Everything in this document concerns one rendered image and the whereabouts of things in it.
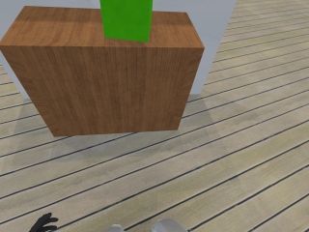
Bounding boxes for left robot hand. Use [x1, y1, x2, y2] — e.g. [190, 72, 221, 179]
[29, 213, 59, 232]

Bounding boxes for right robot thigh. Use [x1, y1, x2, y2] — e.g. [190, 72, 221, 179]
[151, 218, 188, 232]

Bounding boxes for pedestal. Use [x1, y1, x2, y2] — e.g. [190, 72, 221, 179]
[0, 6, 205, 137]

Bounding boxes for left robot shin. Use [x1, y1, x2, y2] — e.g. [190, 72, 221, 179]
[112, 224, 122, 228]

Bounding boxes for carton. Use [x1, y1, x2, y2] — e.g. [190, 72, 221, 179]
[99, 0, 153, 43]

